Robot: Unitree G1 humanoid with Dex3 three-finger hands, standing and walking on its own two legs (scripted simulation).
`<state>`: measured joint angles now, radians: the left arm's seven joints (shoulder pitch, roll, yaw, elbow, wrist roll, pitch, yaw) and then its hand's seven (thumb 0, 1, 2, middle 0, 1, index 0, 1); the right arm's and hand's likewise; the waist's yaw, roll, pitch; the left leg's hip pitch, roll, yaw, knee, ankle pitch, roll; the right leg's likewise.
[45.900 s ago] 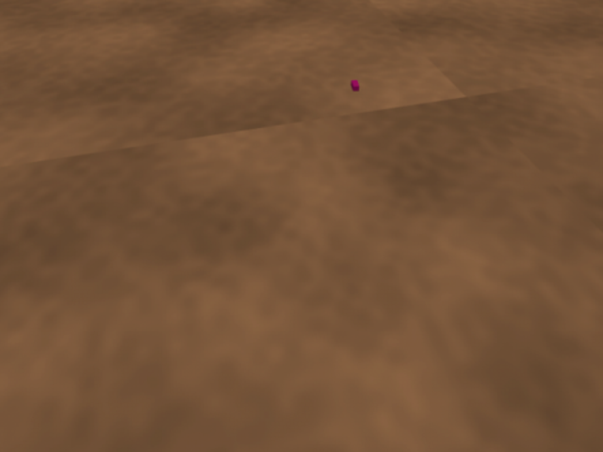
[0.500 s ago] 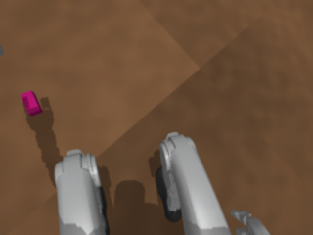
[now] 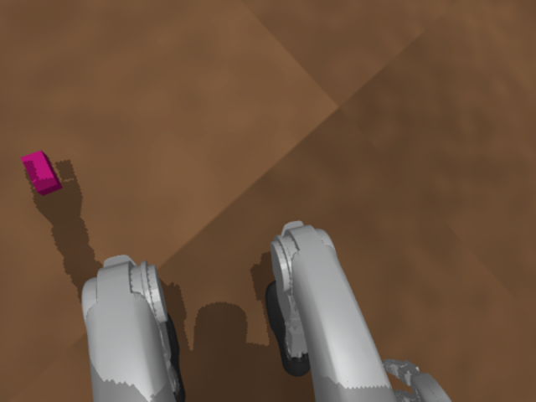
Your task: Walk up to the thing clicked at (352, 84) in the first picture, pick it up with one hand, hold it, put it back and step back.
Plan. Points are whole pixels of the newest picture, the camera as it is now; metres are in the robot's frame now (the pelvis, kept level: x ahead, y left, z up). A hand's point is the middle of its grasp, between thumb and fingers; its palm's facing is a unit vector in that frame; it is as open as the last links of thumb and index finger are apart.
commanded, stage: withdraw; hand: left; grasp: from above
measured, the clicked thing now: (42, 173) +0.53 +0.33 -0.36
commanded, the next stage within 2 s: none
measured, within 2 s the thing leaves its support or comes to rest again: neither
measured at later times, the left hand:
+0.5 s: hand out of the picture +0.49 +0.33 -0.11, palm faces -0.47 -0.05 -0.88, open 14.1 cm
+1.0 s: hand out of the picture +0.50 +0.33 -0.10, palm faces -0.41 -0.05 -0.91, open 14.1 cm
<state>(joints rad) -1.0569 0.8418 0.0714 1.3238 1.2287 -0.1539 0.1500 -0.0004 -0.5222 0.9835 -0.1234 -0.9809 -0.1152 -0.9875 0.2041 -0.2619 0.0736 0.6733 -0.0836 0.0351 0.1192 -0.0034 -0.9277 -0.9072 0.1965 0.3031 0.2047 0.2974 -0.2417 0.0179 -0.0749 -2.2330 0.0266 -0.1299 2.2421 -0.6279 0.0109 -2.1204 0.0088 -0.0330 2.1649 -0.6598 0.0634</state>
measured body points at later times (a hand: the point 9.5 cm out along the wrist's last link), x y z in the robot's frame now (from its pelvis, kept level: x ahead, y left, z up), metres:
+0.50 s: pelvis +0.00 +0.00 +0.01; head +0.23 +0.07 +0.39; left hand +0.51 +0.33 -0.06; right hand +0.06 -0.28 -0.09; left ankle +0.09 +0.12 -0.34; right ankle +0.11 -0.14 -0.34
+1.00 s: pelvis +0.00 +0.00 +0.00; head +0.24 +0.07 +0.38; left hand +0.52 +0.33 -0.05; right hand +0.05 -0.28 -0.10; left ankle +0.09 +0.12 -0.34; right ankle +0.11 -0.14 -0.34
